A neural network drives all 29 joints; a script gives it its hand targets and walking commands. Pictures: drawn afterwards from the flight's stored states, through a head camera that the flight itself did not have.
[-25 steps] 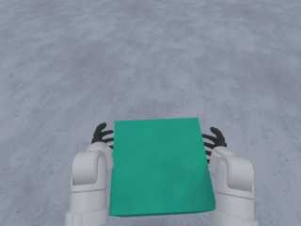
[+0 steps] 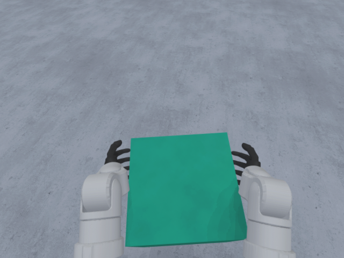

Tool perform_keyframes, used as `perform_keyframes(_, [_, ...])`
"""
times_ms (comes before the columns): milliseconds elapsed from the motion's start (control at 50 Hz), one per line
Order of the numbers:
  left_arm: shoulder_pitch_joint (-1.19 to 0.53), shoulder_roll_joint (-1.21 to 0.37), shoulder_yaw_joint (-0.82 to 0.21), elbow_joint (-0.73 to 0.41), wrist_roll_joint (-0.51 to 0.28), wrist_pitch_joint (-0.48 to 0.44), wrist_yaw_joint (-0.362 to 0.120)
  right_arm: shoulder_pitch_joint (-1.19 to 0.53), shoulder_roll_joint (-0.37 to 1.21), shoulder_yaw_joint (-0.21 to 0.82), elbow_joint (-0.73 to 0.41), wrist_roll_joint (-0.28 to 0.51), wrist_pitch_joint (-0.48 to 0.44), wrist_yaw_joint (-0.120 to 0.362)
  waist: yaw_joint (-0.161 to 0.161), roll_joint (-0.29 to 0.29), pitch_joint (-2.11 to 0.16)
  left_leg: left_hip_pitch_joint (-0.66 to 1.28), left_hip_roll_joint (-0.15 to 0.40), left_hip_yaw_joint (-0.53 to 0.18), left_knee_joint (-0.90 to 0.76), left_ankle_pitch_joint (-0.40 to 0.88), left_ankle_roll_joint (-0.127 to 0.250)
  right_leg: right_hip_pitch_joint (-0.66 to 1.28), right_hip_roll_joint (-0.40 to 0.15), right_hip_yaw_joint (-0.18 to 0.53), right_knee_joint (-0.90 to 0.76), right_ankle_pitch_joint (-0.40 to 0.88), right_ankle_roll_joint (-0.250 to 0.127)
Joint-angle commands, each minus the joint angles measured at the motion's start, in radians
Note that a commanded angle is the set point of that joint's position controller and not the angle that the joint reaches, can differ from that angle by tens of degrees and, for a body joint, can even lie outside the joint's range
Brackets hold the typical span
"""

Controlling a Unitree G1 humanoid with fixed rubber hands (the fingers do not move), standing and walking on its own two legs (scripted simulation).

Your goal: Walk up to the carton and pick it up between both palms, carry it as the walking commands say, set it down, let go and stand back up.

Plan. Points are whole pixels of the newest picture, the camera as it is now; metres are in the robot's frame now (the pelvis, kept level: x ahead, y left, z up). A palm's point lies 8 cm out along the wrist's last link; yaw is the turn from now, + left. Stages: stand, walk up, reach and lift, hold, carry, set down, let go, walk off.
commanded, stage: carry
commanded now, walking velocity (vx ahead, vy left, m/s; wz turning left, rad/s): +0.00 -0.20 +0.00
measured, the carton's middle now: (182, 194) +0.30 -0.01 -0.01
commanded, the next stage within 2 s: none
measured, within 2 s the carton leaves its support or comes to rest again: neither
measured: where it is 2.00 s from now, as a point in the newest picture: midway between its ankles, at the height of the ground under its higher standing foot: outside the picture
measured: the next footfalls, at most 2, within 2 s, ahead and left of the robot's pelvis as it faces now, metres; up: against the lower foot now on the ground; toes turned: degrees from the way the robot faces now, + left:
right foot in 0.14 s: +0.06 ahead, -0.11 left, +0.00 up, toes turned -11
left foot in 1.24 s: -0.09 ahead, +0.15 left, +0.00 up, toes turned +9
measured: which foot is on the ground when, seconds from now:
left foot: down 0.00-0.18, up 0.20-1.00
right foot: up 0.00-0.12, down 0.14-1.00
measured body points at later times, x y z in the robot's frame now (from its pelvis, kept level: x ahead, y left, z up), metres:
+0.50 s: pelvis -0.02 -0.09 +0.00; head +0.01 -0.12 +0.45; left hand +0.30 +0.04 +0.08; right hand +0.29 -0.26 +0.07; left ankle -0.06 +0.03 -0.68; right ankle +0.02 -0.11 -0.72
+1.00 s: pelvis -0.07 -0.06 +0.01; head -0.05 -0.11 +0.46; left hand +0.24 +0.09 +0.11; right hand +0.25 -0.21 +0.08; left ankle -0.09 +0.11 -0.66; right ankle +0.02 -0.11 -0.72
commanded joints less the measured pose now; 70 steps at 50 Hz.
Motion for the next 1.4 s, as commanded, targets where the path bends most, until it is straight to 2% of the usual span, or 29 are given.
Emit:
perform_keyframes(0, [-0.575, -1.032, -0.741, -0.197, -0.415, 0.044, -0.465, -0.565, 0.979, 0.773, -0.11, 0.457, -0.002, 0.419, -0.014, 0.122, -0.406, 0.408, 0.407, -0.359, -0.175, 1.077, 0.15, -0.197, -0.118, 0.186, 0.144, -0.055, 0.071])
perform_keyframes(40, [-0.613, -1.038, -0.753, -0.213, -0.43, 0.048, -0.468, -0.601, 1.004, 0.774, -0.116, 0.461, -0.006, 0.415, -0.024, 0.159, -0.375, 0.372, 0.352, -0.302, -0.149, 1.082, 0.145, -0.186, -0.082, 0.095, 0.091, -0.038, 0.088])
perform_keyframes(120, [-0.596, -1.015, -0.738, -0.234, -0.446, 0.043, -0.466, -0.58, 0.992, 0.782, -0.151, 0.456, -0.019, 0.407, -0.007, 0.184, -0.474, 0.28, 0.245, -0.177, 0.011, 0.936, 0.007, 0.2, -0.053, 0.033, -0.355, 0.23, 0.067])
perform_keyframes(140, [-0.573, -1.005, -0.738, -0.239, -0.438, 0.042, -0.467, -0.578, 0.998, 0.79, -0.169, 0.453, -0.024, 0.403, -0.003, 0.084, -0.53, 0.185, 0.205, -0.149, 0.078, 0.762, -0.038, 0.385, -0.127, 0.063, -0.344, 0.446, 0.047])
perform_keyframes(160, [-0.61, -1.006, -0.73, -0.28, -0.425, 0.028, -0.463, -0.635, 1.018, 0.805, -0.221, 0.465, -0.025, 0.402, 0.012, -0.135, -0.601, 0.002, 0.104, -0.066, 0.243, 0.186, -0.088, 0.549, -0.282, 0.184, -0.249, 0.992, -0.022])
perform_keyframes(180, [-0.628, -1.03, -0.745, -0.29, -0.457, 0.043, -0.464, -0.651, 1.001, 0.786, -0.238, 0.468, -0.019, 0.402, 0.014, -0.214, -0.55, -0.176, 0.008, -0.039, 0.325, -0.268, -0.092, 0.609, -0.351, 0.262, -0.197, 1.218, -0.096])
perform_keyframes(200, [-0.49, -0.989, -0.718, -0.226, -0.417, 0.056, -0.462, -0.569, 0.975, 0.779, -0.182, 0.449, -0.006, 0.401, 0.022, -0.192, -0.559, -0.245, 0.001, -0.082, 0.416, -0.321, -0.069, 0.612, -0.364, 0.29, -0.172, 1.338, -0.119])
perform_keyframes(220, [-0.555, -0.996, -0.724, -0.217, -0.42, 0.056, -0.463, -0.545, 0.999, 0.766, -0.084, 0.442, -0.003, 0.398, 0.021, -0.112, -0.544, -0.257, 0.011, -0.093, 0.447, -0.323, -0.06, 0.564, -0.352, 0.264, -0.203, 1.11, -0.121])
perform_keyframes(240, [-0.526, -0.995, -0.709, -0.221, -0.403, 0.05, -0.475, -0.521, 1.011, 0.789, -0.089, 0.431, -0.001, 0.397, 0.014, -0.161, -0.499, -0.235, 0.019, -0.113, 0.41, -0.274, -0.049, 0.461, -0.316, 0.259, -0.263, 0.816, -0.123])
perform_keyframes(260, [-0.599, -1.006, -0.709, -0.241, -0.417, 0.05, -0.477, -0.632, 1.036, 0.824, -0.144, 0.459, -0.005, 0.397, 0.014, -0.254, -0.46, -0.256, 0.03, -0.113, 0.401, -0.204, -0.061, 0.454, -0.28, 0.221, -0.283, 0.739, -0.11])
perform_keyframes(380, [-0.47, -0.961, -0.685, -0.165, -0.379, 0.043, -0.479, -0.589, 0.951, 0.812, -0.147, 0.444, -0.011, 0.391, 0.02, -0.261, -0.452, -0.167, -0.014, -0.065, 0.26, -0.103, -0.042, 0.36, -0.279, 0.219, -0.341, 0.541, -0.108])
perform_keyframes(440, [-0.531, -0.973, -0.697, -0.197, -0.386, 0.05, -0.479, -0.599, 0.959, 0.813, -0.126, 0.457, -0.006, 0.405, 0.017, -0.118, -0.476, -0.102, -0.028, -0.055, 0.216, -0.111, -0.042, 0.328, -0.279, 0.241, -0.403, 0.282, -0.09])
perform_keyframes(540, [-0.527, -0.945, -0.629, -0.066, -0.343, 0.038, -0.489, -0.558, 0.951, 0.749, 0.021, 0.378, -0.022, 0.405, 0.015, -0.139, -0.461, -0.125, -0.031, -0.137, 0.153, -0.109, -0.02, 0.441, -0.334, 0.293, -0.335, 0.68, -0.065])
perform_keyframes(640, [-0.549, -0.948, -0.675, -0.137, -0.39, 0.049, -0.495, -0.547, 0.975, 0.799, -0.022, 0.416, -0.003, 0.404, 0.025, -0.117, -0.414, -0.243, -0.061, -0.224, 0.249, -0.113, -0.022, 0.472, -0.423, 0.458, -0.392, 0.472, 0.001])
perform_keyframes(720, [-0.569, -0.949, -0.624, -0.117, -0.392, 0.064, -0.521, -0.673, 1.022, 0.86, -0.09, 0.429, 0.0, 0.369, 0.018, -0.236, -0.449, -0.24, -0.08, -0.23, 0.383, 0.01, -0.034, 0.484, -0.369, 0.371, -0.401, 0.486, 0.149])
perform_keyframes(780, [-0.574, -0.929, -0.61, -0.148, -0.407, 0.062, -0.523, -0.657, 1.002, 0.862, -0.125, 0.44, -0.009, 0.366, 0.016, -0.243, -0.448, -0.244, -0.085, -0.189, 0.362, 0.019, -0.043, 0.505, -0.364, 0.313, -0.346, 0.809, 0.144])
perform_keyframes(860, [-0.604, -0.945, -0.594, -0.119, -0.401, 0.08, -0.534, -0.693, 1.02, 0.862, -0.099, 0.427, 0.009, 0.362, 0.02, -0.253, -0.399, -0.225, -0.061, -0.161, 0.359, 0.035, -0.04, 0.375, -0.38, 0.306, -0.419, 0.351, 0.052])
perform_keyframes(880, [-0.55, -0.931, -0.573, -0.077, -0.389, 0.081, -0.537, -0.673, 1.007, 0.868, -0.094, 0.434, 0.011, 0.364, 0.017, -0.287, -0.409, -0.212, -0.063, -0.177, 0.4, 0.029, -0.022, 0.364, -0.39, 0.359, -0.472, 0.197, 0.117])
perform_keyframes(900, [-0.601, -0.959, -0.595, -0.108, -0.404, 0.074, -0.534, -0.696, 1.009, 0.861, -0.105, 0.431, 0.008, 0.369, 0.023, -0.205, -0.401, -0.237, -0.045, -0.182, 0.34, 0.038, -0.031, 0.354, -0.393, 0.323, -0.463, 0.169, 0.061])
perform_keyframes(960, [-0.621, -0.94, -0.56, -0.076, -0.39, 0.079, -0.534, -0.725, 0.987, 0.861, -0.108, 0.429, 0.009, 0.366, 0.015, -0.236, -0.378, -0.184, -0.054, -0.177, 0.353, 0.04, -0.006, 0.255, -0.408, 0.351, -0.562, -0.187, 0.1])
perform_keyframes(1040, [-0.571, -0.925, -0.563, -0.025, -0.373, 0.083, -0.529, -0.657, 0.975, 0.826, -0.029, 0.412, 0.023, 0.375, 0.013, -0.275, -0.367, -0.161, -0.051, -0.148, 0.252, -0.035, 0.0, 0.214, -0.433, 0.345, -0.553, -0.21, 0.017])
perform_keyframes(1060, [-0.658, -0.913, -0.577, -0.088, -0.373, 0.074, -0.524, -0.697, 0.999, 0.82, -0.025, 0.416, 0.013, 0.385, 0.012, -0.217, -0.373, -0.16, -0.044, -0.147, 0.211, -0.032, 0.0, 0.239, -0.437, 0.32, -0.55, -0.164, 0.025])
perform_keyframes(1140, [-0.585, -0.945, -0.598, -0.038, -0.367, 0.079, -0.517, -0.711, 1.004, 0.831, -0.036, 0.457, 0.015, 0.405, 0.004, -0.304, -0.4, -0.009, -0.043, -0.101, 0.028, -0.016, 0.017, 0.166, -0.395, 0.202, -0.491, -0.008, 0.034])
perform_keyframes(1180, [-0.609, -0.942, -0.628, -0.097, -0.367, 0.076, -0.505, -0.615, 1.008, 0.791, 0.033, 0.445, 0.022, 0.413, 0.001, -0.222, -0.408, 0.078, -0.071, -0.069, -0.11, -0.071, 0.043, 0.129, -0.366, 0.166, -0.445, -0.047, 0.058])
perform_keyframes(1200, [-0.636, -0.982, -0.655, -0.075, -0.389, 0.074, -0.504, -0.628, 1.013, 0.796, 0.007, 0.448, 0.012, 0.417, -0.017, -0.145, -0.373, 0.136, 0.002, -0.199, -0.263, -0.028, 0.081, 0.07, -0.273, 0.059, -0.265, 0.01, 0.083])
perform_keyframes(1240, [-0.591, -0.966, -0.625, 0.0, -0.352, 0.079, -0.503, -0.58, 0.976, 0.765, 0.031, 0.406, 0.004, 0.421, -0.025, 0.253, -0.306, 0.157, 0.23, -0.485, -0.414, -0.045, 0.219, -0.217, -0.057, 0.0, 0.193, -0.194, 0.116])
perform_keyframes(1320, [-0.757, -1.049, -0.731, -0.183, -0.443, 0.05, -0.494, -0.671, 1.011, 0.754, -0.122, 0.436, -0.027, 0.419, 0.0, 0.159, -0.33, 0.259, 0.14, -0.2, -0.138, 0.79, 0.221, -0.241, -0.084, 0.063, 0.34, -0.14, 0.084])
perform_keyframes(1360, [-0.708, -1.021, -0.724, -0.184, -0.445, 0.055, -0.485, -0.673, 0.993, 0.755, -0.143, 0.45, -0.024, 0.42, 0.003, 0.241, -0.415, 0.305, 0.13, -0.181, -0.049, 0.861, 0.199, -0.116, -0.086, 0.056, 0.086, -0.111, 0.076])
perform_keyframes(1380, [-0.638, -1.013, -0.716, -0.174, -0.444, 0.06, -0.484, -0.636, 0.988, 0.756, -0.148, 0.434, -0.019, 0.412, -0.005, 0.151, -0.451, 0.358, 0.132, -0.16, 0.02, 0.945, 0.18, -0.077, -0.064, 0.007, -0.068, -0.023, 0.091])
